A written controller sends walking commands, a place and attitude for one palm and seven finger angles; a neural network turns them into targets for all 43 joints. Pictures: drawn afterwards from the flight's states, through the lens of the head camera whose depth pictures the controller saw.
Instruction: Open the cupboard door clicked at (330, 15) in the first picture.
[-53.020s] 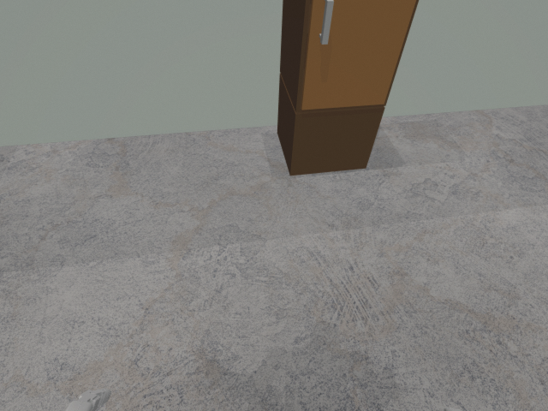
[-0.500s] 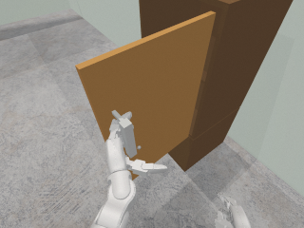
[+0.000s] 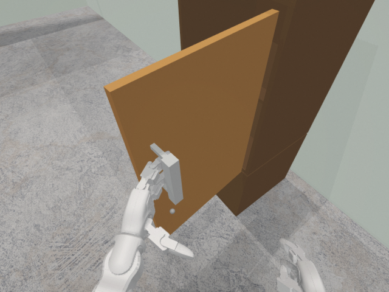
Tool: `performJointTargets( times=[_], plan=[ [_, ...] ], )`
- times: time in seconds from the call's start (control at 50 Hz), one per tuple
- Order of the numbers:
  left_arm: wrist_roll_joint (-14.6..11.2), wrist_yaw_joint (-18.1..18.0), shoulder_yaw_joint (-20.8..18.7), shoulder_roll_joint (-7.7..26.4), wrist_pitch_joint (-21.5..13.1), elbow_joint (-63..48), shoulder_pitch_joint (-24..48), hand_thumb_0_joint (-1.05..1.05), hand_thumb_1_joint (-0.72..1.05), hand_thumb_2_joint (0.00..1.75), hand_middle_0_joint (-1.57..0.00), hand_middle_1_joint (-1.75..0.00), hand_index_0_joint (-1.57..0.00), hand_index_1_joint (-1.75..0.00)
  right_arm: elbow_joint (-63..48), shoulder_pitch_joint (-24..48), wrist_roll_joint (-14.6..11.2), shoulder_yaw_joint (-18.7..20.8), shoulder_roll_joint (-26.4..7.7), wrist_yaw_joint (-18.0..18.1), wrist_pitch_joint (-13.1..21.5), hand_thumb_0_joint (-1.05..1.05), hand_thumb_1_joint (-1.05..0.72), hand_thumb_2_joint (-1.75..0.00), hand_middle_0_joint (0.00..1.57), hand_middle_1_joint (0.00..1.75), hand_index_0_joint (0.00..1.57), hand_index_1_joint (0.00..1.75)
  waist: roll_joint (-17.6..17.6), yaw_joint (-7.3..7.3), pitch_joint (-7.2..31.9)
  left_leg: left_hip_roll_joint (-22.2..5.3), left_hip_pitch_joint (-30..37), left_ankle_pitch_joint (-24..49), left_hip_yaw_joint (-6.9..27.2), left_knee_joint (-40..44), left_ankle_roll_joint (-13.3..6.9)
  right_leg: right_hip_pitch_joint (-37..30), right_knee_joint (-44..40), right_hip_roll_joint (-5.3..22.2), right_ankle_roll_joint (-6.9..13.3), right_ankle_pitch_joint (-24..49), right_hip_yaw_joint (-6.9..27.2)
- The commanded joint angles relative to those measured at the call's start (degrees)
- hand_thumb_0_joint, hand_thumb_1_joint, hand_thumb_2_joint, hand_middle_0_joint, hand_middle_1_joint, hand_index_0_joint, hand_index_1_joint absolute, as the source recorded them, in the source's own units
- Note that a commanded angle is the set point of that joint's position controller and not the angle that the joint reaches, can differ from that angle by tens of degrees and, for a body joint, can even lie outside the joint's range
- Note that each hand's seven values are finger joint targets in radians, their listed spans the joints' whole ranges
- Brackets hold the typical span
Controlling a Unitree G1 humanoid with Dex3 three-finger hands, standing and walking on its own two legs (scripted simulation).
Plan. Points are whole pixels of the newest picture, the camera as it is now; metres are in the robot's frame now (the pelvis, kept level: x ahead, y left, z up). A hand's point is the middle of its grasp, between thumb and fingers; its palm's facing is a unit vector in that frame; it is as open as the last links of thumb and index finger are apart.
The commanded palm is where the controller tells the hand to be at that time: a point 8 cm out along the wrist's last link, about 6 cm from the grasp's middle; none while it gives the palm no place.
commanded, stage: slide the hand sideways off the handle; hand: left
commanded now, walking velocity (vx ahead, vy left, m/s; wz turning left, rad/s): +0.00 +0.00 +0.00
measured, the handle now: (166, 174) +0.33 +0.08 +0.07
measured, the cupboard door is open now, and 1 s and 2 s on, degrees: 96 96 96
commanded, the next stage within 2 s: draw the hand back to the body in 0.68 s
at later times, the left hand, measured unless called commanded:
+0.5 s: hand (143, 232) +0.21 +0.11 +0.07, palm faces -0.08 -1.00 -0.04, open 16.1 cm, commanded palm +0.18 +0.17 +0.07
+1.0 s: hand (119, 231) +0.21 +0.14 +0.09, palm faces -0.06 -0.99 -0.08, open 16.3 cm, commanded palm +0.17 +0.20 +0.10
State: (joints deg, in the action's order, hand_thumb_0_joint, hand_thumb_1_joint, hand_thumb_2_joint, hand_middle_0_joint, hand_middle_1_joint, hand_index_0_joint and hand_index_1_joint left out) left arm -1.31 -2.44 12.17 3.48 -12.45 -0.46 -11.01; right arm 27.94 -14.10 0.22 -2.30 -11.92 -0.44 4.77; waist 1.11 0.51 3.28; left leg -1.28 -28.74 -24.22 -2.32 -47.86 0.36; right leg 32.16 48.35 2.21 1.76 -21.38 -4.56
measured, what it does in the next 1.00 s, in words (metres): stands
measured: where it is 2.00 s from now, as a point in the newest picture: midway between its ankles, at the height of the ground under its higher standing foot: outside the picture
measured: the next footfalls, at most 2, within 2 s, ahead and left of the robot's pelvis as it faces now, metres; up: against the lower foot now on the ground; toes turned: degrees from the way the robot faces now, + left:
none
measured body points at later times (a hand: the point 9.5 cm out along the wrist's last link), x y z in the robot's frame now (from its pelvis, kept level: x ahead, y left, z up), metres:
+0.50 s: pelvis +0.02 -0.01 -0.01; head +0.05 -0.02 +0.44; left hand +0.21 +0.16 +0.07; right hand +0.21 -0.23 -0.08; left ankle +0.00 +0.12 -0.70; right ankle +0.04 -0.10 -0.70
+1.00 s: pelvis +0.02 +0.00 -0.01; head +0.04 -0.01 +0.44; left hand +0.20 +0.20 +0.10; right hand +0.20 -0.22 -0.08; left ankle +0.00 +0.12 -0.70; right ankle +0.04 -0.10 -0.70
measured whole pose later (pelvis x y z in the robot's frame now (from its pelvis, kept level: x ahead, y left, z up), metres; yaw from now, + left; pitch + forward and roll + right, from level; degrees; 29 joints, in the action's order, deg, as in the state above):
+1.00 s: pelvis +0.02 +0.00 -0.01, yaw +1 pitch +7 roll -1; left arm -11.3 10.1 -1.3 11.8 -12.3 -20.1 -30.9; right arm 25.7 -16.1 -2.0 -1.8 -12.7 2.9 9.8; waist 3.1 0.9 5.6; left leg -2.1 -32.8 -28.5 -0.4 -54.3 0.6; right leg 34.7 52.6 1.6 1.7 -25.0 -6.2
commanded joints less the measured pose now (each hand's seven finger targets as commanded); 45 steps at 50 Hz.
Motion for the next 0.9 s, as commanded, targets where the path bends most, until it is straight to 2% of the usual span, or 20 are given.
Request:
performJointTargets(
  times=[0.0,0.04,0.06,0.08,0.2,0.3,0.36,0.38,0.42,0.46,0.5,0.58,0.6,0.64,0.7,0.74,0.76,0.8,0.82,0.88],
  plan=[
    [-1.45,0.96,-2.11,0.97,-4.19,-17.10,7.94,0.00,-0.50,0.30,-0.15,-0.30,-0.15,-0.30,-9.96,5.26,-0.20,2.23,-5.63,1.04,3.56,0.00,-0.90,-0.90,0.20,0.30,0.20,0.30,-3.09,-0.08,9.68,2.23,-0.30,5.09,2.43,7.27,-1.26,-8.15,-8.75,-1.19,-0.03,4.43,3.09],
    [-2.38,1.63,-2.78,1.28,-4.57,-19.35,5.03,0.00,-0.50,0.30,-0.15,-0.30,-0.15,-0.30,-10.17,5.16,-0.32,2.32,-5.56,1.32,4.16,0.00,-0.90,-0.90,0.20,0.30,0.20,0.30,-2.78,0.20,10.94,2.24,0.07,6.54,2.43,6.89,-1.24,-9.00,-8.21,-1.33,-0.06,6.45,3.00],
    [-2.87,1.87,-4.10,2.13,-4.33,-18.54,1.90,0.00,-0.50,0.30,-0.15,-0.30,-0.15,-0.30,-9.99,4.82,-0.31,2.35,-5.69,1.38,4.31,0.00,-0.90,-0.90,0.20,0.30,0.20,0.30,-4.13,0.46,11.13,2.11,-0.36,7.31,2.48,6.68,-1.21,-9.59,-8.31,-1.47,-0.10,7.24,3.05],
    [-3.31,2.25,-4.22,2.00,-4.45,-19.51,1.17,0.00,-0.50,0.30,-0.15,-0.30,-0.15,-0.30,-9.99,4.69,-0.34,2.32,-5.64,1.43,4.47,0.00,-0.90,-0.90,0.20,0.30,0.20,0.30,-3.89,0.26,11.07,2.19,-0.59,7.98,2.39,6.50,-1.18,-9.93,-8.05,-1.31,-0.27,8.66,3.06],
    [-4.03,3.84,-8.03,5.13,-4.70,-22.38,-8.37,0.00,-0.50,0.30,-0.15,-0.30,-0.15,-0.30,-10.50,3.86,-0.39,2.71,-5.82,1.58,4.97,0.00,-0.90,-0.90,0.20,0.30,0.20,0.30,-4.12,0.86,10.45,2.28,-1.98,10.05,2.03,5.22,-1.07,-10.51,-7.02,-1.23,-0.49,12.34,3.52],
    [-4.84,5.85,-9.39,6.57,-5.54,-24.82,-11.03,0.00,-0.50,0.30,-0.15,-0.30,-0.15,-0.30,-10.83,3.23,-0.45,2.86,-6.07,1.84,5.37,0.00,-0.90,-0.90,0.20,0.30,0.20,0.30,-3.65,0.05,9.55,2.41,-3.17,10.16,2.18,3.60,-1.14,-9.33,-6.41,-1.20,-0.68,12.80,4.10],
    [-6.25,7.50,-10.83,7.12,-6.11,-25.35,-15.70,0.00,-0.50,0.30,-0.15,-0.30,-0.15,-0.30,-11.23,2.91,-0.67,2.94,-6.23,2.03,5.71,0.00,-0.90,-0.90,0.20,0.30,0.20,0.30,-3.59,0.48,9.72,2.43,-3.99,10.92,2.34,2.88,-1.03,-9.74,-5.92,-1.34,-0.61,13.62,4.17],
    [-6.62,7.98,-10.90,7.38,-6.55,-26.51,-15.29,0.00,-0.50,0.30,-0.15,-0.30,-0.15,-0.30,-11.29,2.96,-0.64,3.03,-6.28,2.06,5.88,0.00,-0.90,-0.90,0.20,0.30,0.20,0.30,-3.20,0.09,10.12,2.50,-4.11,10.93,2.39,2.37,-1.02,-9.51,-5.68,-1.12,-0.78,13.99,4.46],
    [-7.27,8.97,-12.50,8.55,-7.02,-27.05,-17.04,0.00,-0.50,0.30,-0.15,-0.30,-0.15,-0.30,-11.34,2.67,-0.77,3.18,-6.35,2.27,6.09,0.00,-0.90,-0.90,0.20,0.30,0.20,0.30,-2.87,0.27,10.52,2.53,-4.73,11.26,2.39,1.65,-0.94,-9.66,-5.20,-1.05,-0.84,14.62,4.71],
    [-7.67,9.83,-12.57,8.77,-7.41,-27.41,-17.26,0.00,-0.50,0.30,-0.15,-0.30,-0.15,-0.30,-11.43,2.84,-0.88,3.25,-6.48,2.39,6.29,0.00,-0.90,-0.90,0.20,0.30,0.20,0.30,-2.47,0.01,9.75,2.58,-5.23,11.08,2.54,1.18,-0.96,-8.89,-5.12,-1.08,-0.76,13.78,4.86],
    [-8.30,10.59,-12.74,8.70,-7.81,-28.34,-19.61,0.00,-0.50,0.30,-0.15,-0.30,-0.15,-0.30,-11.82,2.44,-0.97,3.42,-6.41,2.38,6.60,0.00,-0.90,-0.90,0.20,0.30,0.20,0.30,-2.20,0.18,10.56,2.57,-5.26,11.43,2.58,0.67,-0.93,-8.54,-4.29,-1.11,-0.84,14.33,4.45],
    [-9.16,12.06,-12.34,8.72,-8.01,-28.81,-19.57,0.00,-0.50,0.30,-0.15,-0.30,-0.15,-0.30,-12.16,2.53,-1.18,3.47,-6.74,2.65,7.03,0.00,-0.90,-0.90,0.20,0.30,0.20,0.30,-2.10,-0.51,9.11,2.56,-6.44,9.87,2.82,-0.12,-0.96,-6.60,-4.38,-1.12,-0.93,11.28,4.62],
    [-9.06,12.27,-13.35,9.82,-8.00,-27.97,-19.48,0.00,-0.50,0.30,-0.15,-0.30,-0.15,-0.30,-11.94,2.18,-1.26,3.59,-6.84,2.81,7.02,0.00,-0.90,-0.90,0.20,0.30,0.20,0.30,-3.38,-0.64,8.90,2.45,-6.86,9.24,2.99,-0.34,-0.98,-6.07,-4.44,-1.22,-0.94,10.02,4.72],
    [-9.50,12.98,-12.80,9.53,-8.16,-29.33,-19.03,0.00,-0.50,0.30,-0.15,-0.30,-0.15,-0.30,-12.30,2.20,-1.22,3.58,-6.93,3.00,7.45,0.00,-0.90,-0.90,0.20,0.30,0.20,0.30,-2.92,-0.81,9.77,2.57,-7.14,8.65,2.99,-0.95,-1.03,-5.87,-4.61,-0.91,-1.11,8.92,5.33],
    [-10.12,13.64,-13.90,10.00,-8.10,-29.21,-20.49,0.00,-0.50,0.30,-0.15,-0.30,-0.15,-0.30,-12.19,2.12,-1.36,3.71,-6.95,3.20,7.84,0.00,-0.90,-0.90,0.20,0.30,0.20,0.30,-3.05,-0.32,10.89,2.58,-7.40,9.23,3.07,-1.48,-0.97,-6.41,-4.15,-0.84,-1.07,9.54,5.48],
    [-10.37,13.75,-13.39,9.86,-7.75,-29.41,-19.21,0.00,-0.50,0.30,-0.15,-0.30,-0.15,-0.30,-12.45,2.24,-1.48,3.60,-6.99,3.36,7.98,0.00,-0.90,-0.90,0.20,0.30,0.20,0.30,-3.08,-0.63,9.81,2.55,-7.69,8.12,3.10,-1.40,-0.98,-5.18,-4.36,-1.01,-1.12,7.53,5.13],
    [-10.29,13.64,-13.67,10.15,-7.37,-29.04,-18.64,0.00,-0.50,0.30,-0.15,-0.30,-0.15,-0.30,-12.25,2.55,-1.46,3.48,-7.12,3.43,8.01,0.00,-0.90,-0.90,0.20,0.30,0.20,0.30,-2.61,-0.51,9.12,2.50,-8.04,7.88,3.23,-1.29,-1.01,-4.92,-4.37,-1.20,-0.78,6.20,4.96],
    [-10.16,12.85,-15.51,11.95,-6.95,-30.82,-18.03,0.00,-0.50,0.30,-0.15,-0.30,-0.15,-0.30,-12.49,2.59,-1.63,3.42,-6.98,3.59,8.13,0.00,-0.90,-0.90,0.20,0.30,0.20,0.30,-0.78,0.07,10.16,2.38,-6.85,7.67,3.36,-0.54,-1.01,-5.25,-4.18,-1.27,-0.61,5.44,4.51],
    [-9.91,12.54,-15.78,12.54,-6.64,-31.86,-16.95,0.00,-0.50,0.30,-0.15,-0.30,-0.15,-0.30,-12.58,2.37,-1.72,3.35,-7.06,3.71,8.21,0.00,-0.90,-0.90,0.20,0.30,0.20,0.30,-0.36,-0.16,10.77,2.35,-6.01,7.37,3.36,-0.18,-1.10,-5.12,-4.34,-1.33,-0.62,4.96,4.23],
    [-10.29,11.57,-17.18,13.09,-5.37,-33.72,-18.12,0.00,-0.50,0.30,-0.15,-0.30,-0.15,-0.30,-12.69,2.70,-1.95,3.08,-6.55,3.92,8.59,0.00,-0.90,-0.90,0.20,0.30,0.20,0.30,1.09,0.87,12.15,2.23,-4.12,8.99,3.54,1.35,-1.06,-7.38,-4.37,-1.46,-0.40,7.12,3.48]
  ],
)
